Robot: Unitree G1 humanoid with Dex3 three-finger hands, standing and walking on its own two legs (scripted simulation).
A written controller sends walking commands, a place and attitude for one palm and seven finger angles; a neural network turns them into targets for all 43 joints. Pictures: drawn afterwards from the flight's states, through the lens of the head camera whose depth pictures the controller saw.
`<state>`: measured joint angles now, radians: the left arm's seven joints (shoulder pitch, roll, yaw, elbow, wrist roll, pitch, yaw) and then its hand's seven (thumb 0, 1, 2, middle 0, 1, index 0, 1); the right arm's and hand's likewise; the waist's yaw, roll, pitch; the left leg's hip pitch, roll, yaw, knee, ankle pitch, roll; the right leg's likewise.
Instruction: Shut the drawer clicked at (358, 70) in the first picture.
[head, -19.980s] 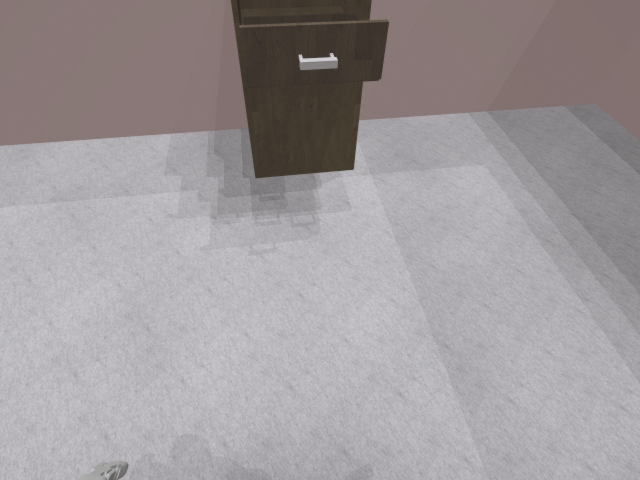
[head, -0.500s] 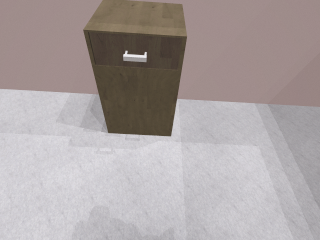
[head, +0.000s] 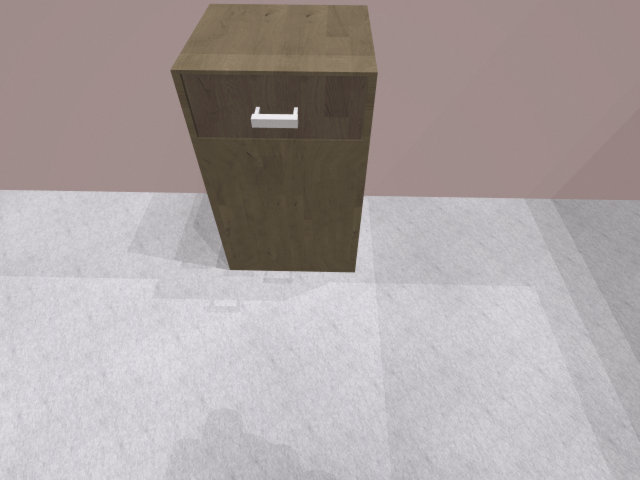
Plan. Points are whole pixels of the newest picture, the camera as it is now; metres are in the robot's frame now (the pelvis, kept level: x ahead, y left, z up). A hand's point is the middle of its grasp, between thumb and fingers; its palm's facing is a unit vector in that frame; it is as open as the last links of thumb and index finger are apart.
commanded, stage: let the arm hang, fingers relaxed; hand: left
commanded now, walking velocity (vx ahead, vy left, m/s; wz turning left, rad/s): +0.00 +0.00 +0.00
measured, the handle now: (275, 116) +0.93 +0.17 -0.06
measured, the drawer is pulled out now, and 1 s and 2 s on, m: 0.00 0.00 0.00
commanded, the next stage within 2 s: look to check the result in 0.30 s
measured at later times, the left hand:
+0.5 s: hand out of the picture +0.06 +0.18 -0.17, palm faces +0.00 -0.97 -0.26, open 7.4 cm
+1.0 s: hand out of the picture +0.09 +0.20 -0.16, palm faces -0.01 -0.95 -0.31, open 7.4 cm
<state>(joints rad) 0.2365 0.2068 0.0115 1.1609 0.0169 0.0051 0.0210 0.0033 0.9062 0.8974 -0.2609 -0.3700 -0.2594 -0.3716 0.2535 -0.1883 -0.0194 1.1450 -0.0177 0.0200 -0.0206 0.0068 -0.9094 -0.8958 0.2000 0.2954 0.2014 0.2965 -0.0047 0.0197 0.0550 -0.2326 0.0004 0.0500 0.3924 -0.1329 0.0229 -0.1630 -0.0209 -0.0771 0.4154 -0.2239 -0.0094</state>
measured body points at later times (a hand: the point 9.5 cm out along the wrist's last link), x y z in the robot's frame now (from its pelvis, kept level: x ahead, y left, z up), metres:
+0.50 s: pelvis +0.02 -0.02 +0.00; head +0.03 -0.03 +0.45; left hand +0.06 +0.23 -0.15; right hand +0.04 -0.26 -0.16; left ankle +0.05 +0.10 -0.74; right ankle +0.00 -0.11 -0.74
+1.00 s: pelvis +0.03 -0.03 +0.00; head +0.04 -0.04 +0.45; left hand +0.09 +0.25 -0.13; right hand +0.08 -0.31 -0.15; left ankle +0.05 +0.10 -0.74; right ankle +0.00 -0.11 -0.74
